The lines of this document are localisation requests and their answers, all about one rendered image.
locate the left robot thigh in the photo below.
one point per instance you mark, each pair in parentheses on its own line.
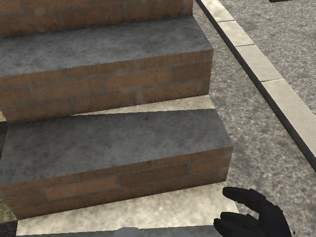
(130,232)

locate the robot right hand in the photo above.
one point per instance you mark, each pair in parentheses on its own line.
(271,222)

